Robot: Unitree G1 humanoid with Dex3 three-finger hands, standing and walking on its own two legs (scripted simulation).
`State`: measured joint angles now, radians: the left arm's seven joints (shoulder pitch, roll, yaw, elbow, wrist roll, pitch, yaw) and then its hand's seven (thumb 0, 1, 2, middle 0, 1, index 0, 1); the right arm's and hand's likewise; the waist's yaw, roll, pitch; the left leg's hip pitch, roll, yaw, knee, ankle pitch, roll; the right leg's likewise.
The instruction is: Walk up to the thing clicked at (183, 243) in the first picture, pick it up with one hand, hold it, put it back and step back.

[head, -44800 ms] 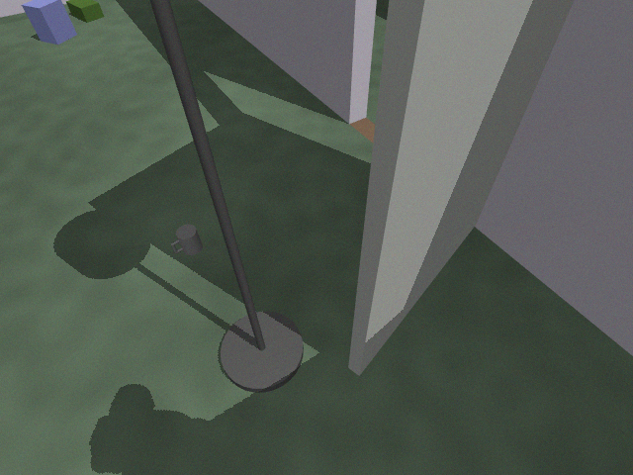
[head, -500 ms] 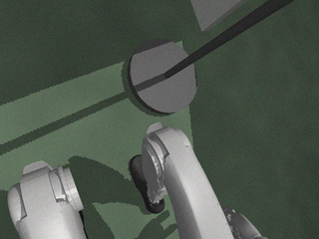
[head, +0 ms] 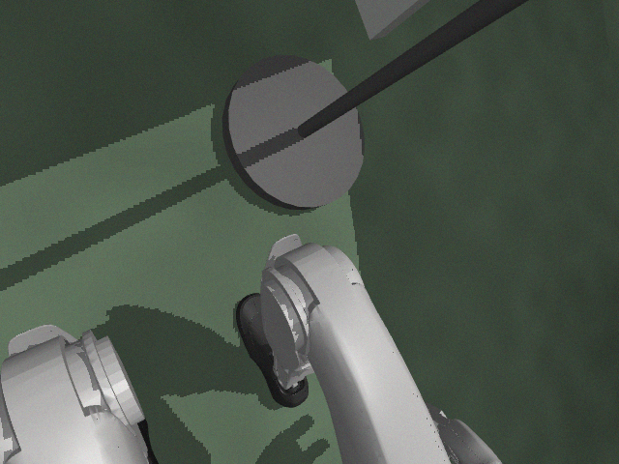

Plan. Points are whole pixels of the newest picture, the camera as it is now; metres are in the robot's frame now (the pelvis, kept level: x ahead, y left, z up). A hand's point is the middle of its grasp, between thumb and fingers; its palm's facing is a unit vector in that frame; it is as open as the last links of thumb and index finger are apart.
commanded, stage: rest palm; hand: left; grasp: from above
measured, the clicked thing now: out of the picture +0.50 +0.34 -0.27
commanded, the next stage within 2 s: close in 1.08 s
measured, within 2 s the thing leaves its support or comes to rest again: neither
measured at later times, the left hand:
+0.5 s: hand out of the picture +0.50 +0.33 -0.24, palm faces -0.43 -0.14 -0.89, open 13.5 cm
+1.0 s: hand out of the picture +0.50 +0.33 -0.24, palm faces -0.43 -0.14 -0.89, open 13.2 cm
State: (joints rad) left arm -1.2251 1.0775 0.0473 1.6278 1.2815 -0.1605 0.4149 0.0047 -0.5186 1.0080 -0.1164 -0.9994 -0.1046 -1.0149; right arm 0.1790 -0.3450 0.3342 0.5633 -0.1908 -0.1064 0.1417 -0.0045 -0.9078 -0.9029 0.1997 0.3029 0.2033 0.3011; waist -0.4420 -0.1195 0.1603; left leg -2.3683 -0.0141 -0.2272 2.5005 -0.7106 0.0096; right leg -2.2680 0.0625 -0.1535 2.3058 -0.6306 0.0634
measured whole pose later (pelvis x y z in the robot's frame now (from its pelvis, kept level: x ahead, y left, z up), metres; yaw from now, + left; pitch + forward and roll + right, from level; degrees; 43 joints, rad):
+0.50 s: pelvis +0.00 +0.00 +0.00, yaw +0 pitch +30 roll -16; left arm -1.25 1.12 0.01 1.67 1.26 -0.18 0.45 0.00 -0.48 1.04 -0.10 -1.10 -0.12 -1.10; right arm 0.14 -0.36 0.37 0.55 -0.21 -0.11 0.14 -0.01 -0.91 -0.91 0.20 0.30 0.20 0.30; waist -0.45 -0.14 0.20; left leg -2.35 -0.01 -0.24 2.50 -0.71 0.01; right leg -2.24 0.07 -0.17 2.30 -0.63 0.07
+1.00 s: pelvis +0.00 +0.00 +0.01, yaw -1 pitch +31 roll -17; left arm -1.25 1.13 0.00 1.67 1.24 -0.17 0.46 0.00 -0.45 1.06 -0.09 -1.15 -0.12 -1.15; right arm 0.14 -0.35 0.39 0.55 -0.21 -0.10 0.15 -0.01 -0.92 -0.91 0.20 0.30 0.20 0.30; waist -0.46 -0.14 0.19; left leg -2.34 -0.01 -0.25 2.49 -0.72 0.01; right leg -2.23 0.07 -0.17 2.28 -0.63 0.07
